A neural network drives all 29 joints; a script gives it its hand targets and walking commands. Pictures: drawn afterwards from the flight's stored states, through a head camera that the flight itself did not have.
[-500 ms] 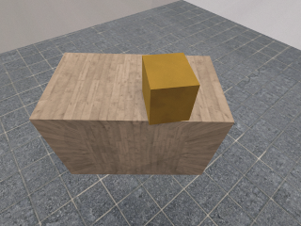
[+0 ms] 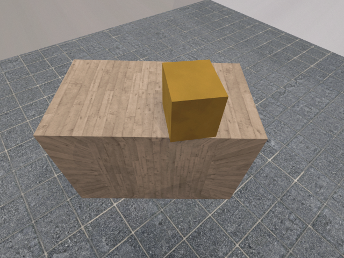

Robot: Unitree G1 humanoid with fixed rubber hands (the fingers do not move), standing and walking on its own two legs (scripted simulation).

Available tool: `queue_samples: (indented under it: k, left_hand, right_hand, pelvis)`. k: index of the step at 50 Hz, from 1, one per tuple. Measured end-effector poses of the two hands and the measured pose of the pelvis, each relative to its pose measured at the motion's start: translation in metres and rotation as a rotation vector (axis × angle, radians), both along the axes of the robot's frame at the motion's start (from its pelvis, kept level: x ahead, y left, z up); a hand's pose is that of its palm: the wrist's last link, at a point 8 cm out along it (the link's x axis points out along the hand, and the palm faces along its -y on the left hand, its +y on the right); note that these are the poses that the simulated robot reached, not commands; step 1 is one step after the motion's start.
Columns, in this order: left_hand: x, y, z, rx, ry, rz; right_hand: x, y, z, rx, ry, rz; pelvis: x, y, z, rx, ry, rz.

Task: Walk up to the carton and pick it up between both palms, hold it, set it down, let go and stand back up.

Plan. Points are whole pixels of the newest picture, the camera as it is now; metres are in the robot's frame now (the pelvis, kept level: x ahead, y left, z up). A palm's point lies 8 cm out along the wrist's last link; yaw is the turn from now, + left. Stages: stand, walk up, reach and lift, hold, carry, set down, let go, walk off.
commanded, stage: walk up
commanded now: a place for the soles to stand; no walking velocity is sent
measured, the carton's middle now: (189, 100) +0.64 -0.07 -0.06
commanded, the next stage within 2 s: none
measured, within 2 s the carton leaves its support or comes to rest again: neither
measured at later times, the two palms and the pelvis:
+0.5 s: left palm out of the picture +0.06 +0.16 -0.14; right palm out of the picture +0.07 -0.35 -0.17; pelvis +0.09 -0.09 -0.02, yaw -5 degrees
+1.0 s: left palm (111, 189) +0.32 +0.18 -0.14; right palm (281, 214) +0.25 -0.32 -0.14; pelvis +0.19 -0.06 -0.02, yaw -11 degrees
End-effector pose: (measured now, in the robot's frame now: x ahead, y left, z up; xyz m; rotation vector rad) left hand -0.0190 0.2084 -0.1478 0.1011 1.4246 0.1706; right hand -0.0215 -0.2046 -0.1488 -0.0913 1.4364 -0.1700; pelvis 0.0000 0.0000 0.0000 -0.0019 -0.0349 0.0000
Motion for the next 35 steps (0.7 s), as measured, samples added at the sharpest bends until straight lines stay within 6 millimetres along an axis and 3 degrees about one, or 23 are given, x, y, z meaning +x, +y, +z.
queue_samples:
  k: [4, 8, 14, 17, 19, 22, 25, 29, 32, 35]
  left_hand:
    - [-0.002, 0.002, 0.001, 0.000, 0.003, -0.014]
    - [0.004, 0.013, 0.007, 0.031, 0.031, -0.097]
    - [0.064, 0.010, 0.017, 0.088, -0.062, -0.181]
    - [0.095, -0.007, 0.015, 0.118, -0.138, -0.185]
    - [0.100, -0.019, 0.006, 0.142, -0.154, -0.160]
    - [0.087, -0.039, 0.001, 0.147, -0.107, -0.100]
    - [0.075, -0.051, 0.010, 0.134, -0.048, -0.059]
    - [0.078, -0.063, 0.026, 0.122, 0.007, -0.076]
    - [0.095, -0.067, 0.030, 0.110, 0.034, -0.093]
    - [0.133, -0.062, 0.026, 0.104, 0.009, -0.123]
  right_hand:
    - [0.001, -0.002, 0.001, -0.005, -0.015, 0.014]
    - [-0.009, -0.025, 0.006, -0.057, -0.031, -0.034]
    - [-0.041, -0.067, 0.010, -0.082, 0.066, -0.094]
    - [-0.036, -0.094, -0.004, -0.070, 0.102, -0.086]
    - [-0.019, -0.116, -0.022, -0.066, 0.103, -0.047]
    - [0.028, -0.137, -0.032, -0.063, 0.042, 0.009]
    - [0.089, -0.145, -0.022, -0.062, -0.063, 0.063]
    - [0.161, -0.150, -0.004, -0.072, -0.173, 0.113]
    - [0.196, -0.149, 0.000, -0.079, -0.204, 0.105]
    - [0.219, -0.137, -0.002, -0.070, -0.211, 0.074]
  pelvis:
    - [0.002, -0.001, 0.000, 0.006, 0.001, -0.014]
    - [0.012, -0.009, 0.001, -0.002, 0.002, -0.054]
    - [0.031, -0.042, -0.001, 0.004, -0.009, -0.077]
    - [0.048, -0.063, -0.013, 0.023, -0.022, -0.093]
    - [0.059, -0.076, -0.026, 0.010, -0.035, -0.100]
    - [0.076, -0.087, -0.032, -0.015, -0.050, -0.084]
    - [0.095, -0.092, -0.022, -0.003, -0.055, -0.087]
    - [0.118, -0.093, -0.009, 0.007, -0.050, -0.113]
    - [0.135, -0.090, -0.007, 0.008, -0.040, -0.135]
    - [0.153, -0.084, -0.009, 0.003, -0.025, -0.146]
